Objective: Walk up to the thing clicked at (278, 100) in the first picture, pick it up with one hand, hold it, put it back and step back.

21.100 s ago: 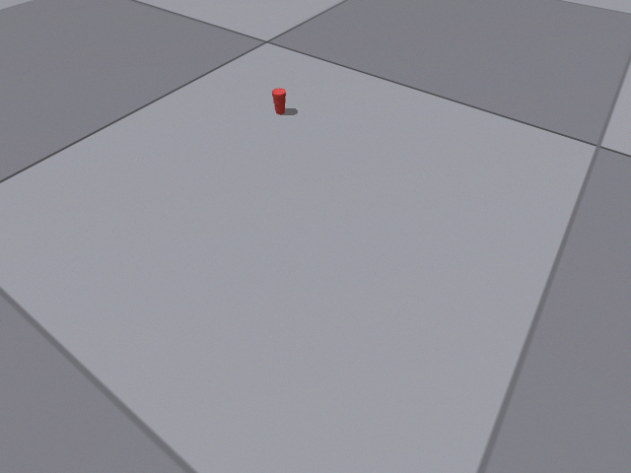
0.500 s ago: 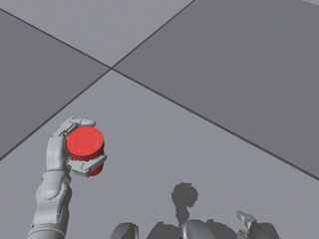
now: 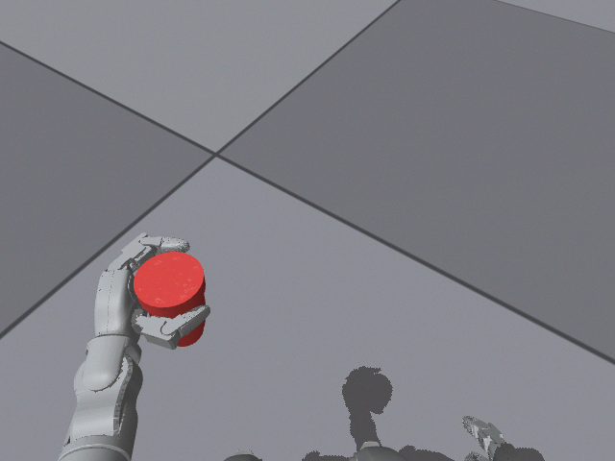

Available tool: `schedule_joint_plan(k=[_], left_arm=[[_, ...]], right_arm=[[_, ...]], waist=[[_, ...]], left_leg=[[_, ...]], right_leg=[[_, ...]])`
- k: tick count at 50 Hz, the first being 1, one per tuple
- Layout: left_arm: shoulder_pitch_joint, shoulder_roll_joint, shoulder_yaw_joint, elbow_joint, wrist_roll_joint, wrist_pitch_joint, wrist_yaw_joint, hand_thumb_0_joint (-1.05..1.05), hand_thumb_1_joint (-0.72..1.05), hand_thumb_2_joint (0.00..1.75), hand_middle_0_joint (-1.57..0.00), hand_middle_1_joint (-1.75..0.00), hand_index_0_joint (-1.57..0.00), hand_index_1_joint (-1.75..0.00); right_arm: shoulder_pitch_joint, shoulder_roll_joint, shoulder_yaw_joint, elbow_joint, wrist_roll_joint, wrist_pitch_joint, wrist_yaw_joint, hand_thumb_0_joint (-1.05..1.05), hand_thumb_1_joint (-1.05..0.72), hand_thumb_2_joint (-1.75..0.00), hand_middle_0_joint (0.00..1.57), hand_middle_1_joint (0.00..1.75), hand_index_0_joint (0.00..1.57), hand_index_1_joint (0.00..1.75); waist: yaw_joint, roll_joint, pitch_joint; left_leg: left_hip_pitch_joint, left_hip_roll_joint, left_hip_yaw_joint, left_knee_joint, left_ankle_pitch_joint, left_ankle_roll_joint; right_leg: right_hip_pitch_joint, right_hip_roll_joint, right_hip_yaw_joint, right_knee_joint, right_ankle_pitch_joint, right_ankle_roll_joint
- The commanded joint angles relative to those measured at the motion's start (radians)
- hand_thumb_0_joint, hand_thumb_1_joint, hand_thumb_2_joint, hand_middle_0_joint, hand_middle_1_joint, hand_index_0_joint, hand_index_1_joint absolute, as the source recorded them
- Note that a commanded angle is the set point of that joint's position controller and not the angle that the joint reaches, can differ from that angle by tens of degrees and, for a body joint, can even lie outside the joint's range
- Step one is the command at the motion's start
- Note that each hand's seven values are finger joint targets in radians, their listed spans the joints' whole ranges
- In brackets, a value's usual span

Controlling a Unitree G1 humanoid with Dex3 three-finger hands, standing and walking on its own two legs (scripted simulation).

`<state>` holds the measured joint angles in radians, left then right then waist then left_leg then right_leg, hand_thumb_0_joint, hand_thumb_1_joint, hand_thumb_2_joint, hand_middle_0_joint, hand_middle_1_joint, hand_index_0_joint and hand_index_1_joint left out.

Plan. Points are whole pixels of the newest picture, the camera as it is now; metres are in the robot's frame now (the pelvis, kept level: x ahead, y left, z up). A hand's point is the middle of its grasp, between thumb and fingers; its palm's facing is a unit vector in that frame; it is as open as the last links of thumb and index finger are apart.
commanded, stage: lift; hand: left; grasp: from the side
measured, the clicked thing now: (177, 306) +0.33 +0.17 +0.00
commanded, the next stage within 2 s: hold in 0.04 s
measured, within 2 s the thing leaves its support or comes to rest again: neither
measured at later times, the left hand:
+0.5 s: hand (173, 292) +0.32 +0.17 +0.05, palm faces +0.07 -1.00 -0.01, open 10.5 cm
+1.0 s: hand (166, 294) +0.32 +0.17 +0.06, palm faces +0.07 -1.00 -0.01, open 10.5 cm
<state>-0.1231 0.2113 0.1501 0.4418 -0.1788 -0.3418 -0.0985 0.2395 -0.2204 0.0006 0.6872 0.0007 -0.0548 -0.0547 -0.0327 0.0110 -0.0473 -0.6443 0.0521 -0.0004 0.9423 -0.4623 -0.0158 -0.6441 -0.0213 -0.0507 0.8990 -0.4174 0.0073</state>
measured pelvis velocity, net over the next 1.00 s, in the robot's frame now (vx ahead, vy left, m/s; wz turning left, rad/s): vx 0.00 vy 0.00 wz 0.00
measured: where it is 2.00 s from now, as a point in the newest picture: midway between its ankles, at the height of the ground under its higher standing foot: outside the picture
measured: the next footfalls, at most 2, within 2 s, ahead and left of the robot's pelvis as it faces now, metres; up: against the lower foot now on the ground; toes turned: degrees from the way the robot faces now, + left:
none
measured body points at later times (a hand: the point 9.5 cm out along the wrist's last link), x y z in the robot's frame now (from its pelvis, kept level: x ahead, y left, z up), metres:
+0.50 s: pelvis +0.00 +0.00 +0.01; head +0.05 +0.00 +0.46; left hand +0.31 +0.22 +0.05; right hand +0.12 -0.25 -0.10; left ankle +0.00 +0.13 -0.69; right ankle +0.02 -0.13 -0.69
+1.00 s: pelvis +0.00 +0.00 +0.02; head +0.03 +0.01 +0.47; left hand +0.31 +0.22 +0.06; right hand +0.11 -0.25 -0.09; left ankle +0.00 +0.13 -0.69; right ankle +0.02 -0.13 -0.69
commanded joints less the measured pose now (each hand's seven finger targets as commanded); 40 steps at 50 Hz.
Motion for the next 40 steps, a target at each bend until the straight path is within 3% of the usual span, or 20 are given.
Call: schedule_joint_plan(k=[1,6,9,11,14,18,19,20,21,22,23,26,27,29,30,32,33,34,35,40], left_arm=[[-0.350,0.149,0.084,-0.315,-0.044,-0.115,-0.006,0.00,0.18,1.26,-1.21,-1.38,-1.23,-1.38],[-0.343,0.131,0.062,-0.287,-0.035,-0.111,-0.014,0.00,0.22,1.28,-1.23,-1.40,-1.25,-1.40],[-0.337,0.163,0.098,-0.290,-0.036,-0.118,-0.012,0.00,0.17,1.19,-1.24,-1.39,-1.26,-1.38],[-0.334,0.128,0.068,-0.294,-0.038,-0.118,-0.014,0.00,0.20,1.17,-1.23,-1.37,-1.26,-1.36],[-0.353,0.144,0.084,-0.299,-0.040,-0.121,-0.008,0.00,0.19,1.19,-1.24,-1.38,-1.26,-1.37],[-0.338,0.131,0.068,-0.297,-0.033,-0.120,-0.002,0.00,0.14,1.18,-1.24,-1.38,-1.25,-1.37],[-0.347,0.155,0.085,-0.324,-0.030,-0.125,0.002,0.00,0.16,1.17,-1.24,-1.37,-1.26,-1.37],[-0.311,0.123,0.069,-0.273,-0.034,-0.120,-0.001,0.00,0.15,1.17,-1.24,-1.37,-1.26,-1.36],[-0.352,0.125,0.063,-0.330,-0.035,-0.124,-0.002,0.00,0.18,1.17,-1.23,-1.37,-1.25,-1.36],[-0.362,0.162,0.096,-0.345,-0.036,-0.131,0.003,0.00,0.17,1.17,-1.23,-1.37,-1.25,-1.36],[-0.318,0.139,0.077,-0.278,-0.027,-0.118,0.004,0.00,0.16,1.17,-1.24,-1.38,-1.26,-1.37],[-0.344,0.127,0.064,-0.331,-0.028,-0.122,0.010,0.00,0.18,1.18,-1.23,-1.37,-1.25,-1.37],[-0.339,0.138,0.079,-0.314,-0.029,-0.116,0.012,0.00,0.20,1.18,-1.23,-1.37,-1.25,-1.36],[-0.371,0.138,0.069,-0.331,-0.028,-0.122,0.012,0.00,0.20,1.18,-1.23,-1.37,-1.25,-1.36],[-0.342,0.154,0.090,-0.312,-0.028,-0.121,0.012,0.00,0.18,1.18,-1.24,-1.38,-1.26,-1.37],[-0.337,0.126,0.060,-0.297,-0.027,-0.113,0.007,0.00,0.18,1.19,-1.24,-1.39,-1.26,-1.38],[-0.350,0.146,0.078,-0.332,-0.031,-0.118,0.006,0.00,0.18,1.19,-1.25,-1.40,-1.28,-1.39],[-0.340,0.144,0.076,-0.295,-0.028,-0.113,0.002,0.00,0.15,1.19,-1.25,-1.40,-1.28,-1.39],[-0.311,0.109,0.044,-0.258,-0.029,-0.106,-0.005,0.00,0.17,1.19,-1.24,-1.39,-1.27,-1.38],[-0.361,0.137,0.072,-0.251,-0.029,-0.116,-0.007,0.00,0.16,1.18,-1.25,-1.39,-1.27,-1.38]], right_arm=[[0.005,-0.134,-0.047,-0.101,0.001,-0.034,-0.015,0.00,-0.90,-0.90,0.20,0.30,0.20,0.30],[0.006,-0.135,-0.050,-0.101,-0.001,-0.028,-0.015,0.00,-0.89,-0.90,0.20,0.30,0.20,0.30],[0.008,-0.133,-0.051,-0.097,-0.003,-0.026,-0.014,0.00,-0.91,-0.90,0.20,0.30,0.20,0.30],[-0.002,-0.131,-0.048,-0.111,-0.001,-0.024,-0.011,0.00,-0.91,-0.90,0.20,0.30,0.20,0.30],[-0.010,-0.133,-0.050,-0.108,0.001,-0.025,-0.014,0.00,-0.91,-0.90,0.20,0.30,0.20,0.30],[-0.013,-0.131,-0.047,-0.111,0.001,-0.025,-0.015,0.00,-0.92,-0.90,0.20,0.30,0.20,0.30],[-0.013,-0.135,-0.052,-0.112,0.000,-0.025,-0.017,0.00,-0.92,-0.90,0.20,0.30,0.20,0.30],[-0.014,-0.133,-0.048,-0.109,0.001,-0.026,-0.015,0.00,-0.92,-0.90,0.20,0.30,0.20,0.30],[-0.020,-0.127,-0.046,-0.115,0.000,-0.028,-0.014,0.00,-0.92,-0.90,0.20,0.30,0.20,0.30],[-0.017,-0.133,-0.052,-0.108,0.000,-0.028,-0.017,0.00,-0.92,-0.90,0.20,0.30,0.20,0.30],[-0.018,-0.129,-0.048,-0.105,-0.001,-0.026,-0.018,0.00,-0.92,-0.90,0.20,0.30,0.20,0.30],[-0.015,-0.124,-0.046,-0.102,-0.002,-0.028,-0.016,0.00,-0.91,-0.90,0.20,0.30,0.20,0.30],[-0.013,-0.131,-0.050,-0.098,0.000,-0.027,-0.018,0.00,-0.91,-0.90,0.20,0.30,0.20,0.30],[-0.023,-0.130,-0.047,-0.105,0.000,-0.031,-0.012,0.00,-0.91,-0.90,0.20,0.30,0.20,0.30],[-0.026,-0.128,-0.048,-0.099,0.000,-0.032,-0.013,0.00,-0.91,-0.90,0.20,0.30,0.20,0.30],[-0.016,-0.130,-0.049,-0.100,0.001,-0.029,-0.013,0.00,-0.91,-0.90,0.20,0.30,0.20,0.30],[-0.029,-0.125,-0.045,-0.109,0.003,-0.029,-0.014,0.00,-0.91,-0.90,0.20,0.30,0.20,0.30],[-0.022,-0.130,-0.048,-0.101,0.002,-0.031,-0.014,0.00,-0.91,-0.90,0.20,0.30,0.20,0.30],[-0.013,-0.130,-0.049,-0.094,0.002,-0.032,-0.010,0.00,-0.91,-0.90,0.20,0.30,0.20,0.30],[-0.026,-0.131,-0.051,-0.094,0.002,-0.036,-0.005,0.00,-0.91,-0.90,0.20,0.30,0.20,0.30]], waist=[[0.002,0.023,-0.343],[-0.001,0.036,-0.328],[0.013,0.046,-0.336],[0.004,0.034,-0.312],[0.010,0.031,-0.313],[0.006,0.023,-0.307],[0.011,0.029,-0.312],[0.003,0.024,-0.295],[0.009,0.028,-0.307],[0.012,0.027,-0.321],[0.006,0.009,-0.300],[0.004,0.050,-0.288],[0.006,0.034,-0.293],[0.007,0.037,-0.262],[0.011,0.053,-0.271],[0.003,0.026,-0.279],[0.013,0.032,-0.283],[0.003,0.031,-0.272],[0.000,0.030,-0.258],[0.008,0.032,-0.238]], left_leg=[[0.171,-0.039,-0.001,-0.140,0.316,0.015],[0.203,-0.038,-0.002,-0.158,0.324,0.013],[0.201,-0.042,0.004,-0.162,0.330,0.012],[0.209,-0.040,0.002,-0.176,0.313,0.012],[0.214,-0.042,0.005,-0.183,0.290,0.014],[0.231,-0.040,0.003,-0.190,0.319,0.014],[0.232,-0.043,0.009,-0.193,0.310,0.015],[0.234,-0.041,0.005,-0.200,0.301,0.013],[0.227,-0.043,0.007,-0.200,0.284,0.016],[0.236,-0.045,0.011,-0.201,0.292,0.016],[0.230,-0.045,0.011,-0.203,0.285,0.019],[0.253,-0.042,0.009,-0.215,0.300,0.013],[0.256,-0.043,0.011,-0.217,0.298,0.015],[0.248,-0.040,0.002,-0.234,0.271,0.012],[0.251,-0.042,0.006,-0.230,0.277,0.013],[0.264,-0.038,0.002,-0.234,0.298,0.013],[0.255,-0.043,0.009,-0.230,0.300,0.016],[0.265,-0.042,0.008,-0.233,0.303,0.016],[0.264,-0.038,0.003,-0.239,0.310,0.012],[0.249,-0.040,0.002,-0.248,0.267,0.015]], right_leg=[[0.216,0.022,0.015,-0.124,0.340,-0.014],[0.205,0.023,0.011,-0.139,0.336,-0.017],[0.236,0.020,0.016,-0.144,0.344,-0.016],[0.226,0.023,0.011,-0.151,0.325,-0.017],[0.238,0.019,0.016,-0.167,0.309,-0.014],[0.249,0.021,0.014,-0.170,0.333,-0.014],[0.257,0.019,0.017,-0.178,0.330,-0.013],[0.253,0.021,0.014,-0.177,0.315,-0.015],[0.261,0.019,0.017,-0.185,0.309,-0.013],[0.284,0.016,0.020,-0.191,0.320,-0.009],[0.270,0.017,0.021,-0.198,0.317,-0.008],[0.261,0.020,0.015,-0.193,0.321,-0.014],[0.267,0.020,0.015,-0.202,0.319,-0.014],[0.260,0.024,0.008,-0.203,0.284,-0.016],[0.262,0.022,0.010,-0.204,0.291,-0.015],[0.277,0.025,0.007,-0.206,0.307,-0.016],[0.296,0.020,0.013,-0.214,0.320,-0.012],[0.279,0.021,0.013,-0.213,0.321,-0.013],[0.269,0.025,0.006,-0.206,0.319,-0.017],[0.258,0.022,0.005,-0.219,0.277,-0.016]])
